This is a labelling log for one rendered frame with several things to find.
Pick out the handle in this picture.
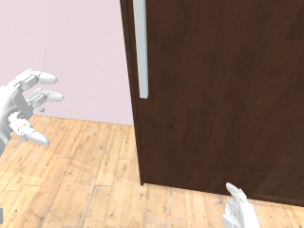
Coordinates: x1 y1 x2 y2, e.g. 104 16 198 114
133 0 149 99

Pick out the right robot hand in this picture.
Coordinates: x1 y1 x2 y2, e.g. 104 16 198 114
222 182 260 228

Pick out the wardrobe door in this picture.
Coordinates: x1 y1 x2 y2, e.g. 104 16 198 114
126 0 304 199
254 129 304 200

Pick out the left robot forearm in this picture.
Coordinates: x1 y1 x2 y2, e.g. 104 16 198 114
0 124 11 224

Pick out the left robot hand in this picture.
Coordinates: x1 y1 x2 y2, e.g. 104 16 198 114
0 68 64 146

